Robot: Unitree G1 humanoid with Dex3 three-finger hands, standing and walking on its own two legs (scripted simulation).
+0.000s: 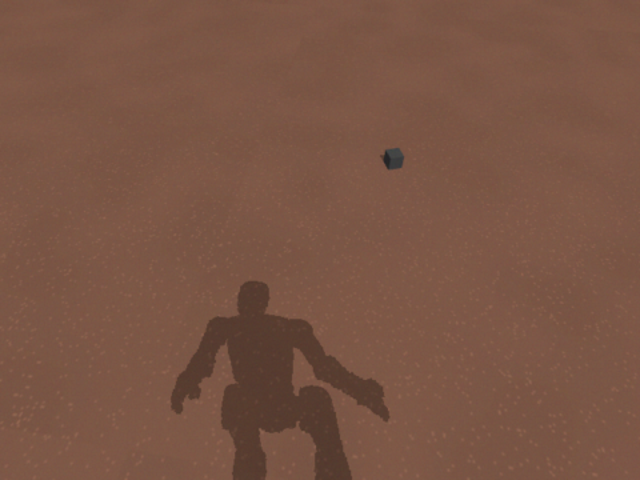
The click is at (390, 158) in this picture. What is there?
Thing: cube
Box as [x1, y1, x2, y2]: [383, 148, 403, 169]
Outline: 398,148 385,150 383,160 388,169 401,167 403,155
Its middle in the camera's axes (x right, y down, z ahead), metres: +0.38 -0.39 +1.95
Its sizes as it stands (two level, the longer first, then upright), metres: 0.071 0.071 0.071
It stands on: the floor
